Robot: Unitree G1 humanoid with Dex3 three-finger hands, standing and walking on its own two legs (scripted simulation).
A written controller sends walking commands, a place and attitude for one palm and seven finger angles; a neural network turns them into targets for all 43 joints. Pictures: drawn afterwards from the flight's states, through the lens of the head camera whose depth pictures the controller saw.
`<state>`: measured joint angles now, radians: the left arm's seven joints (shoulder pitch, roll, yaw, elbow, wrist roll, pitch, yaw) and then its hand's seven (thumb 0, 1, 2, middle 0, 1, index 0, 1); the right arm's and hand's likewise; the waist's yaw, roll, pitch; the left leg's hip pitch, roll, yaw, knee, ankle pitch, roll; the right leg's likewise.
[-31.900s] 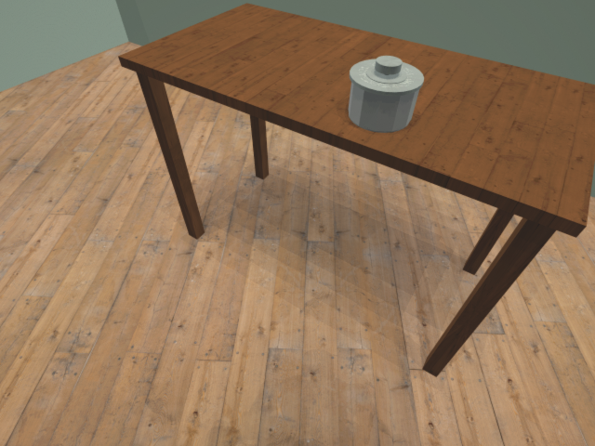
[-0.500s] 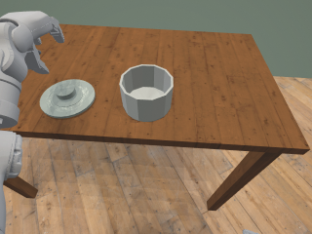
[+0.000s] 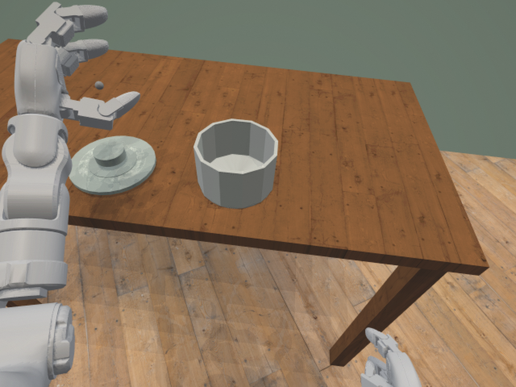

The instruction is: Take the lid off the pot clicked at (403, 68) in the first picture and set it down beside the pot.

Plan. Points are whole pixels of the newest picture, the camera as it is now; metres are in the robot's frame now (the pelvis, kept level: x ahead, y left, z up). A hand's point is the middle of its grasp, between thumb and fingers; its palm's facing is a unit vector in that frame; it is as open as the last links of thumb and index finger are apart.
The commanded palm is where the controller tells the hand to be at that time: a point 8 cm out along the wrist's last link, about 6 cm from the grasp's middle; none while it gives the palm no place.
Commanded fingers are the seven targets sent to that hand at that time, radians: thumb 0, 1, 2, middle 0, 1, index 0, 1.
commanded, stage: draw the hand back to the body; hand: left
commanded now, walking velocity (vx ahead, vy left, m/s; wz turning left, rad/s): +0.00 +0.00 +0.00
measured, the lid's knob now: (109, 153) +0.48 +0.32 +0.07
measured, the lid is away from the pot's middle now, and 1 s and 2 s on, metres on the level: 0.24 0.24 0.24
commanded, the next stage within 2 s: step back with the hand held close in 1.52 s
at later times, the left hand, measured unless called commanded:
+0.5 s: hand (104, 107) +0.35 +0.22 +0.27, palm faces +0.50 -0.83 -0.23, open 8.8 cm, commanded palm +0.29 +0.26 +0.27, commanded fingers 0.00 0.72 0.89 -0.24 -0.36 -0.24 -0.36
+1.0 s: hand (86, 154) +0.28 +0.21 +0.26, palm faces +0.48 -0.83 -0.28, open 7.4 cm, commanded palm +0.22 +0.24 +0.26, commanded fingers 0.00 0.90 0.90 -0.20 -0.30 -0.20 -0.30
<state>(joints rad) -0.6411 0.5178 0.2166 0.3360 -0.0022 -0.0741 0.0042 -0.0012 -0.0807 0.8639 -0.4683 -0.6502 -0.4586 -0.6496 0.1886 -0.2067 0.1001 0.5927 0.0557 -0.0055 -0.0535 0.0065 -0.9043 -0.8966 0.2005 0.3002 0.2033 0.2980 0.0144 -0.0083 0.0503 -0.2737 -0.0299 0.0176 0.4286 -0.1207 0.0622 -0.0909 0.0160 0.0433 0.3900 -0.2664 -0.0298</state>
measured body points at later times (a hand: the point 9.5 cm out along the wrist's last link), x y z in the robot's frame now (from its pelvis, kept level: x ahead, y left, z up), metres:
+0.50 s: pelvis +0.04 -0.07 +0.00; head +0.03 -0.09 +0.45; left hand +0.31 +0.26 +0.28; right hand +0.21 -0.32 -0.10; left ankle +0.07 +0.07 -0.74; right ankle -0.03 -0.15 -0.74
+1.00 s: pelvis +0.04 -0.05 +0.00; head +0.03 -0.07 +0.45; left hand +0.25 +0.25 +0.27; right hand +0.24 -0.28 -0.09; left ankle +0.07 +0.07 -0.74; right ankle -0.03 -0.15 -0.74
